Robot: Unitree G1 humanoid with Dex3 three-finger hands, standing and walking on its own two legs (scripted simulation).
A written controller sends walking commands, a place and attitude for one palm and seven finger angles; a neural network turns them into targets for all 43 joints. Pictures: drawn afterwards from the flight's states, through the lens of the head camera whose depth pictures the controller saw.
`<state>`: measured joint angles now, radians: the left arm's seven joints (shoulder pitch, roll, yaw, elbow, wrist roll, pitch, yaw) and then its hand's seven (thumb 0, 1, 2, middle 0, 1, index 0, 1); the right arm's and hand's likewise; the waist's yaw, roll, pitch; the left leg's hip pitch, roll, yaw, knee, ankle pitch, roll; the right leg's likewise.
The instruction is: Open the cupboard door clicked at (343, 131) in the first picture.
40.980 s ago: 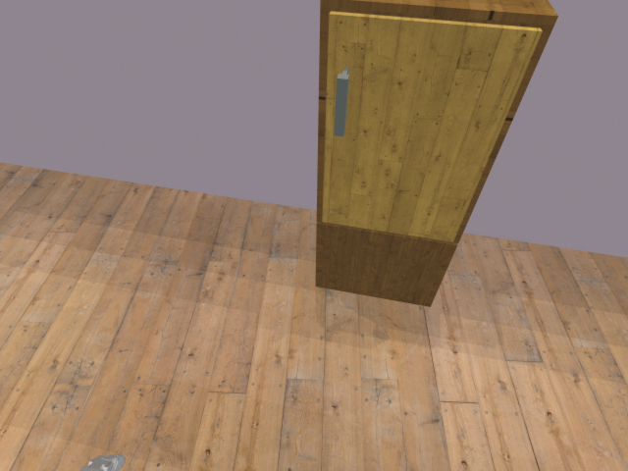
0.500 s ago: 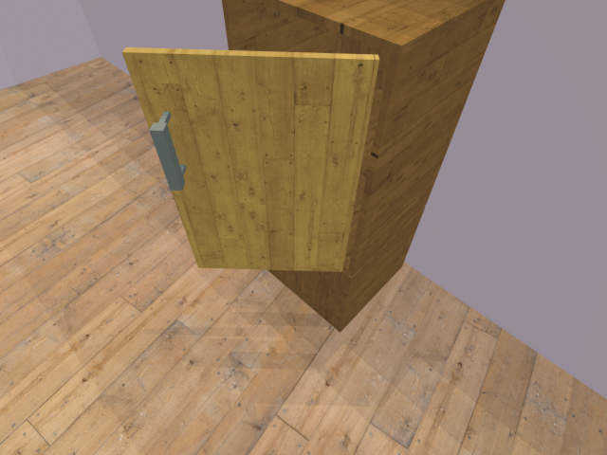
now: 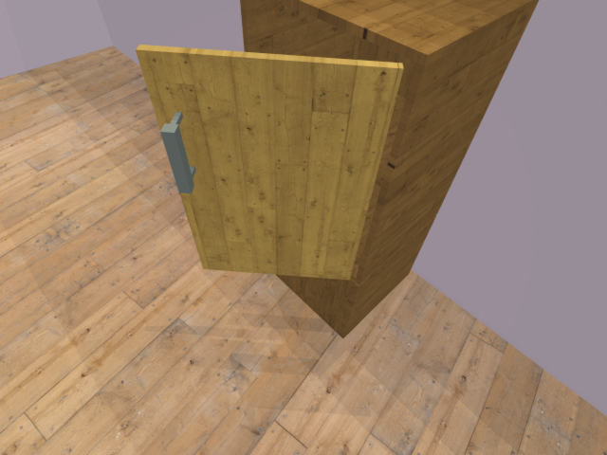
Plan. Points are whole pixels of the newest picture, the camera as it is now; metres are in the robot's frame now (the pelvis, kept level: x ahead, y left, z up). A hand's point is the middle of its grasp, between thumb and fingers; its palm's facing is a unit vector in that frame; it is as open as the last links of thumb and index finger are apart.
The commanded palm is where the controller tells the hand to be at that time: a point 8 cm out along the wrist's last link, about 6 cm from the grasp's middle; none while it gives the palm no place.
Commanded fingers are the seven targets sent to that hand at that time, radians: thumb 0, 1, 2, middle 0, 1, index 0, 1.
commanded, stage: come to a stop and stand still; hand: left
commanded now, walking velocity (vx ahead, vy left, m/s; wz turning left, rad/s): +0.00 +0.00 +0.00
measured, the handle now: (182, 153) +0.58 +0.26 +0.05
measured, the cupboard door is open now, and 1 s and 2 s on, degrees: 42 42 42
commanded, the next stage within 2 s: look again from close up in 0.68 s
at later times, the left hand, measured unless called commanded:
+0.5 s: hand out of the picture +0.01 +0.18 -0.18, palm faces +0.03 -0.98 -0.18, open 7.4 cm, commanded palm none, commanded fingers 0.00 0.90 0.90 -0.20 -0.30 -0.20 -0.30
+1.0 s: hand out of the picture -0.01 +0.20 -0.18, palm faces +0.01 -0.98 -0.21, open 7.4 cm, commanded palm none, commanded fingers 0.00 0.90 0.90 -0.20 -0.30 -0.20 -0.30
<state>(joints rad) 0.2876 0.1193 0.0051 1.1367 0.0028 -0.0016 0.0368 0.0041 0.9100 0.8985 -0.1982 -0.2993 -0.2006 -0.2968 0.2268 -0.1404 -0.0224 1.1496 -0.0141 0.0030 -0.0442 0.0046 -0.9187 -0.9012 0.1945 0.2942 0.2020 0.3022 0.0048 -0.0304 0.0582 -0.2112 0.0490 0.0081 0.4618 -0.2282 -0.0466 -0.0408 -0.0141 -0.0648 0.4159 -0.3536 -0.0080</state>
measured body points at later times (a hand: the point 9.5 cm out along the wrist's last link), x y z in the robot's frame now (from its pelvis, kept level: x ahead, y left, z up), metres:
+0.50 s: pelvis +0.01 +0.01 +0.00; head +0.02 +0.02 +0.45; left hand +0.01 +0.24 -0.16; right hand +0.00 -0.21 -0.16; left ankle +0.01 +0.15 -0.74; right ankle -0.08 -0.11 -0.74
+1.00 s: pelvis -0.02 +0.03 -0.01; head +0.00 +0.03 +0.44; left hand -0.01 +0.26 -0.17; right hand +0.01 -0.20 -0.16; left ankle +0.01 +0.15 -0.74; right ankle -0.08 -0.11 -0.74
